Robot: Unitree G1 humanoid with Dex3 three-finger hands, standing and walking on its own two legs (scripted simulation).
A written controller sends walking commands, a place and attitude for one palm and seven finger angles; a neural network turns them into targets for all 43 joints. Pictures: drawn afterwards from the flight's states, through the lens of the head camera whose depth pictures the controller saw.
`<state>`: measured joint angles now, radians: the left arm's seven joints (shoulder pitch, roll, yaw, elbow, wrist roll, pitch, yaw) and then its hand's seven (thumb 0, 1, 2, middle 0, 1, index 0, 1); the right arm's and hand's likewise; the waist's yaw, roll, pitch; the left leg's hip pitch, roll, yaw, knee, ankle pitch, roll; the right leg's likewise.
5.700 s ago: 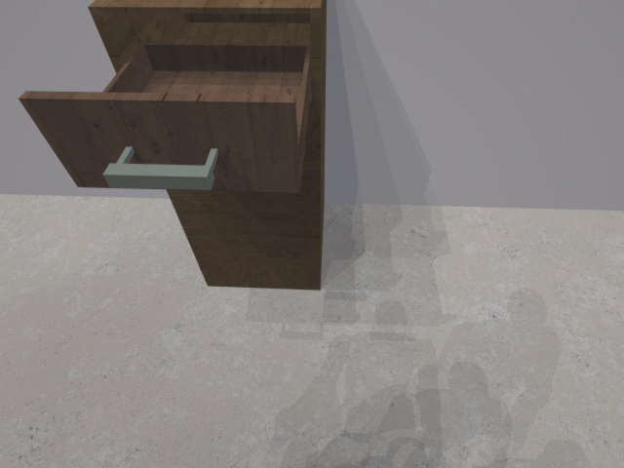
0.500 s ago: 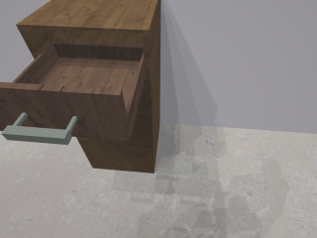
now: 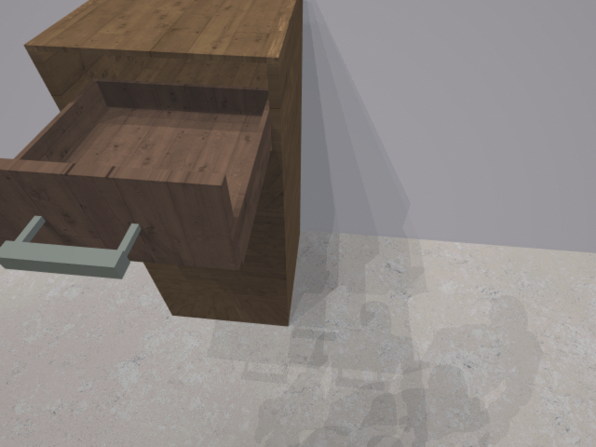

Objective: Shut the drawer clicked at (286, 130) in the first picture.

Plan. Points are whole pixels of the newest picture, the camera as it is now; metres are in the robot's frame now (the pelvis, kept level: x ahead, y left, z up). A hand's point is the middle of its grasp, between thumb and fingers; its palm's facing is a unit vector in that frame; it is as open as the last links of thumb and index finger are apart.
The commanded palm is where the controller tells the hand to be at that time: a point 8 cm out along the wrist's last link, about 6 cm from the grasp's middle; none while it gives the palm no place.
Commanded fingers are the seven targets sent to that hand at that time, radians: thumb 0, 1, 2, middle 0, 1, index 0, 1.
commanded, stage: raise the hand and make a fist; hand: left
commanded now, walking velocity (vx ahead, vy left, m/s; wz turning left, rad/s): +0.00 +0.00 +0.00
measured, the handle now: (73, 243) +0.32 +0.31 +0.11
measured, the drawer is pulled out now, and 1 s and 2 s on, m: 0.30 0.30 0.30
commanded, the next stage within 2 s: bring the fist close to the handle in 1.94 s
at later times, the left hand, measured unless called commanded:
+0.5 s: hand out of the picture +0.11 +0.20 +0.00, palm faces +0.06 -1.00 -0.01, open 5.8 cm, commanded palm +0.10 +0.25 +0.02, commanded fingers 0.00 0.90 0.90 -0.68 -0.82 -0.68 -0.82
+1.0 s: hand (70, 420) +0.13 +0.23 +0.10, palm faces +0.01 -0.99 -0.10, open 3.4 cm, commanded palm +0.09 +0.28 +0.12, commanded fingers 0.00 0.90 0.90 -1.18 -1.36 -1.18 -1.36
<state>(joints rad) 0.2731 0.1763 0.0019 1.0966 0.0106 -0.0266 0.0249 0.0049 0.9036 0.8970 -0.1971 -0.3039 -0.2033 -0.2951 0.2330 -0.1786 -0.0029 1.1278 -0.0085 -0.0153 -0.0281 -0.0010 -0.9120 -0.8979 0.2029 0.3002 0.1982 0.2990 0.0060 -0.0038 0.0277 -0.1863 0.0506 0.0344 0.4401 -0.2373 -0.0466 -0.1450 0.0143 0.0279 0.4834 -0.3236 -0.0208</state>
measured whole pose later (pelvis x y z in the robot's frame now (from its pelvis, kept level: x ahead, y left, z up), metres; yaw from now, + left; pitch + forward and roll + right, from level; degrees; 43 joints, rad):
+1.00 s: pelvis -0.04 +0.02 -0.03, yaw +4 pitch +0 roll -2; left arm 0.49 0.31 0.24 -0.32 -0.33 -0.10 -0.33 0.02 0.90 0.90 -0.99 -1.16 -0.99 -1.15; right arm 0.30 -0.24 0.04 0.61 0.07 -0.32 -0.08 0.01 -0.90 -0.90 0.21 0.30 0.20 0.30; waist 0.03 0.05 -0.06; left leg -0.44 0.03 -0.03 0.76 -0.33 -0.01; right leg -0.33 0.00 -0.03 0.72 -0.40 0.01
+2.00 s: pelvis -0.03 +0.01 +0.00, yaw +3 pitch -5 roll -1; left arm 0.29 0.46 0.51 -0.42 -0.45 0.27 -0.47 0.02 0.89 0.90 -1.40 -1.60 -1.41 -1.60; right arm 0.23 -0.28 0.09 0.60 0.09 -0.30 -0.09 0.01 -0.91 -0.90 0.20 0.30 0.20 0.30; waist 0.09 0.06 -0.04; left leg -0.19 0.04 -0.03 0.52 -0.24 -0.03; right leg -0.09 0.01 -0.03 0.48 -0.30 -0.01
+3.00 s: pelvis -0.03 +0.02 -0.01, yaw +3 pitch -1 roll -1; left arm 0.08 0.34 0.31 0.03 -0.33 0.01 -0.40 0.02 0.89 0.90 -1.40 -1.60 -1.40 -1.60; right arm 0.24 -0.25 0.06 0.63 0.06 -0.26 -0.11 0.01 -0.91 -0.90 0.21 0.30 0.20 0.30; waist 0.03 0.04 -0.02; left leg -0.31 0.02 -0.02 0.59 -0.26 -0.02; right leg -0.21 -0.01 -0.03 0.57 -0.34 0.01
